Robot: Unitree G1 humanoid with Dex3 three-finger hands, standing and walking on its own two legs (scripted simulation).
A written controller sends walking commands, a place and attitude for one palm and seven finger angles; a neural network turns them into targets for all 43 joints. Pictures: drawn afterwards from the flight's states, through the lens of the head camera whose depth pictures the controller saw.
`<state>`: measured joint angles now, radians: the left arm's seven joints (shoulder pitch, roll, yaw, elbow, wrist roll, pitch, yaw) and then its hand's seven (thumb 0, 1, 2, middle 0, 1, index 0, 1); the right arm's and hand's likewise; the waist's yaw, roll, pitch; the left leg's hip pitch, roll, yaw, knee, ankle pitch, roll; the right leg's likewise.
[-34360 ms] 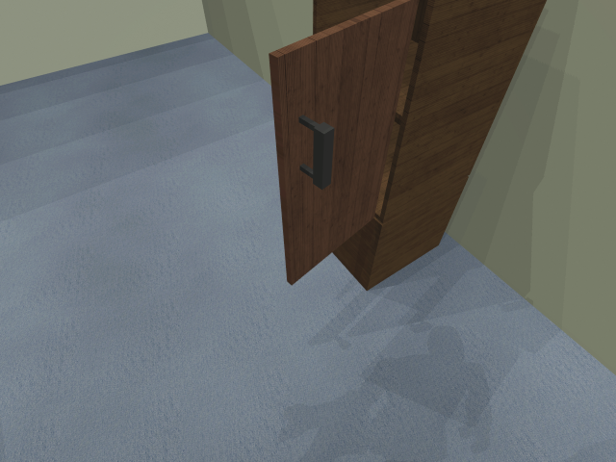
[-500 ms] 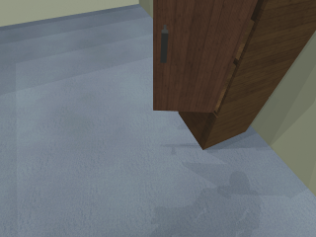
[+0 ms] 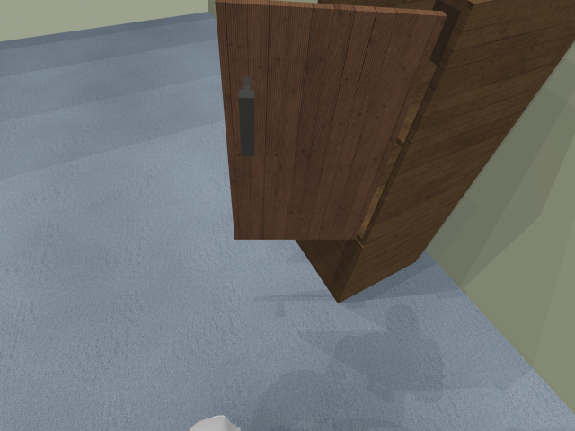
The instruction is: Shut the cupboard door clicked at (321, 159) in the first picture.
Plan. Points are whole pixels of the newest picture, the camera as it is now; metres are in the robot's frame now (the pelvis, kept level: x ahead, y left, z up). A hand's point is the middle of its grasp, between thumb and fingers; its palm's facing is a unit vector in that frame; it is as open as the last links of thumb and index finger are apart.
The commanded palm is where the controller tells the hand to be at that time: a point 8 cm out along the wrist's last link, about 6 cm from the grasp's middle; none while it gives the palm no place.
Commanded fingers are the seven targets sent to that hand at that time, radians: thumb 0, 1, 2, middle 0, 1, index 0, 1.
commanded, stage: take the last steps up to it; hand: left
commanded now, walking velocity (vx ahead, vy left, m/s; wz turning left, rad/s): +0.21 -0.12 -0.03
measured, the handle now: (247, 117) +0.58 +0.11 +0.10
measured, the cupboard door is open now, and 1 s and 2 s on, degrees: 64 64 64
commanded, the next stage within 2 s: come to a stop and stand still in 0.14 s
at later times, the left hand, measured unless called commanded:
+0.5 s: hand (232, 368) +0.23 +0.10 -0.14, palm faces +0.03 -0.97 -0.22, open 7.2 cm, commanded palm none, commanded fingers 0.00 0.90 0.90 -0.20 -0.30 -0.20 -0.30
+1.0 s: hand out of the picture +0.11 +0.17 -0.16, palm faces +0.07 -0.98 -0.19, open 7.4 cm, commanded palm none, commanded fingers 0.00 0.90 0.90 -0.20 -0.30 -0.20 -0.30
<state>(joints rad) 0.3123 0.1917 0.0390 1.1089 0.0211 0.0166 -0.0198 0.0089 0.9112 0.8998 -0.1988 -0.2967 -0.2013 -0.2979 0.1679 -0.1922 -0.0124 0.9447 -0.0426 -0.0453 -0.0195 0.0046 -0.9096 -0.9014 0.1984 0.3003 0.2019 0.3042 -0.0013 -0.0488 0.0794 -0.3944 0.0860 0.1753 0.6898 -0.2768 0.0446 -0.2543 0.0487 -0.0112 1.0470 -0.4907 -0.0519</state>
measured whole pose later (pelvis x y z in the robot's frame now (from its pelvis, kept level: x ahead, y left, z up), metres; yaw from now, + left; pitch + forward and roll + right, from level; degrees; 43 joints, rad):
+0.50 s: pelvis +0.14 -0.08 +0.02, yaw +2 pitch +0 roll +1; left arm 0.11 0.14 0.03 1.01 0.02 -0.01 0.03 -0.01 0.93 0.90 -0.20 -0.30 -0.20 -0.30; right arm 0.23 -0.23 -0.05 1.04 0.00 0.06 -0.02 0.01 -0.91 -0.90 0.20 0.30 0.20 0.30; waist -0.01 0.03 0.09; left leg -0.40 0.01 0.04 1.02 -0.55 -0.06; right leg -0.30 -0.08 -0.08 0.52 -0.22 0.01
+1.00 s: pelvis +0.11 -0.03 +0.03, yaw +2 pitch +1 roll -2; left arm 0.26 0.24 0.05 1.06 0.02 0.07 0.01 0.01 0.91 0.90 -0.19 -0.30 -0.20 -0.30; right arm 0.18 -0.14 -0.01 0.97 -0.02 0.01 -0.04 0.00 -0.92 -0.90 0.20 0.30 0.21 0.30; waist 0.01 -0.03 0.05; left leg -0.26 0.02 0.06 0.42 -0.17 0.05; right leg -0.32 0.00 0.03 0.86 -0.43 0.04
